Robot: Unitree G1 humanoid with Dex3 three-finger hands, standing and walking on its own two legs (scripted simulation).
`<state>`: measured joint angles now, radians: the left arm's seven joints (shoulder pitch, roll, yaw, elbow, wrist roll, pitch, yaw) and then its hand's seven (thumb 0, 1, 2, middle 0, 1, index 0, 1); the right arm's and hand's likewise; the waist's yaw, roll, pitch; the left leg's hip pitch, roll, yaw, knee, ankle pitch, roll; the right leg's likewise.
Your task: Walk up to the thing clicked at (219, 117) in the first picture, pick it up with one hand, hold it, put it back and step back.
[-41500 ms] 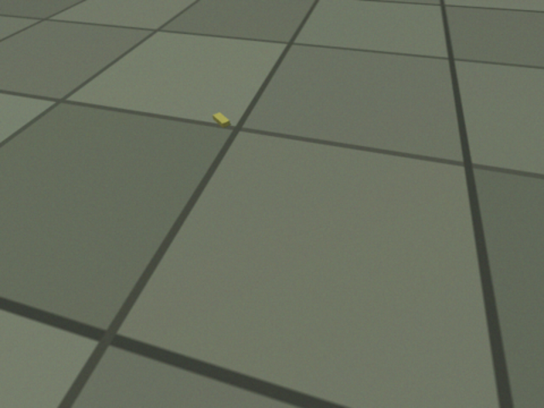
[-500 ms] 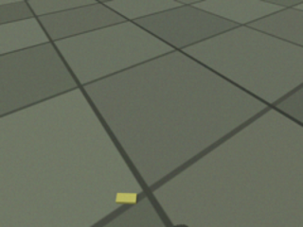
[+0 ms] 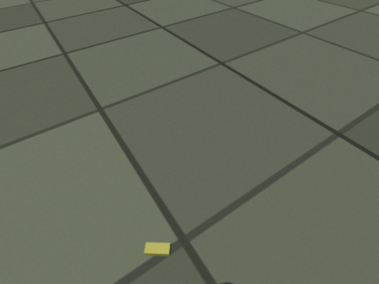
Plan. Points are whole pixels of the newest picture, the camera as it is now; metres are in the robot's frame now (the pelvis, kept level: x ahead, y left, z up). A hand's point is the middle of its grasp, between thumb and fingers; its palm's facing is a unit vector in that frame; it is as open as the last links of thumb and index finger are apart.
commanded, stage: stand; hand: left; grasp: from above
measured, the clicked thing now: (157, 249) +0.47 +0.23 -0.77
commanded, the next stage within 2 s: step back in 1.46 s
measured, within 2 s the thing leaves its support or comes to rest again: neither
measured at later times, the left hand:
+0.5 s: hand out of the picture +0.08 +0.24 -0.16, palm faces +0.01 -0.94 -0.34, open 7.4 cm
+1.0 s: hand out of the picture +0.10 +0.24 -0.15, palm faces +0.00 -0.94 -0.34, open 7.4 cm
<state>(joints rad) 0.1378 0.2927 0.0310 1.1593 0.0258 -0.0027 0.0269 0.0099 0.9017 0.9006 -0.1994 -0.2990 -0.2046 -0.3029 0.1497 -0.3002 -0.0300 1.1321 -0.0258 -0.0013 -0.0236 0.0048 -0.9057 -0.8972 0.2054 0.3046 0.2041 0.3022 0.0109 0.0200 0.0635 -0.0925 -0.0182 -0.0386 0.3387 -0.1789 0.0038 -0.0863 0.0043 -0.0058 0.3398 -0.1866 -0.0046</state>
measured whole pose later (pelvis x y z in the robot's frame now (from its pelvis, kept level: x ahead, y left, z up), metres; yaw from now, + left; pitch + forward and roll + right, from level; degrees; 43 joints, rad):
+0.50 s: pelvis +0.01 -0.01 +0.00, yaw +0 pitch -3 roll +0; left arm 0.10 0.30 0.03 1.17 0.02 -0.01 0.02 0.01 0.90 0.90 -0.20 -0.30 -0.21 -0.30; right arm 0.13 -0.32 -0.02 1.15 -0.02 -0.01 -0.02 0.00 -0.91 -0.90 0.21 0.30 0.20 0.30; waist 0.00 0.02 0.06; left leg -0.08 -0.01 -0.04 0.31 -0.17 -0.01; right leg -0.08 0.02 0.00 0.31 -0.18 -0.01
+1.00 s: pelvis +0.02 -0.01 +0.00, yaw +0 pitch -2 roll +0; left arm 0.09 0.32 0.02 1.16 0.01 -0.01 0.01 0.01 0.90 0.90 -0.20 -0.30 -0.21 -0.30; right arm 0.12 -0.33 -0.01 1.15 -0.02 -0.01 -0.01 0.00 -0.91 -0.90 0.21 0.30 0.20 0.30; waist 0.00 0.02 0.05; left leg -0.08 0.00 -0.04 0.30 -0.18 -0.01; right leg -0.07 0.02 0.00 0.30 -0.19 -0.02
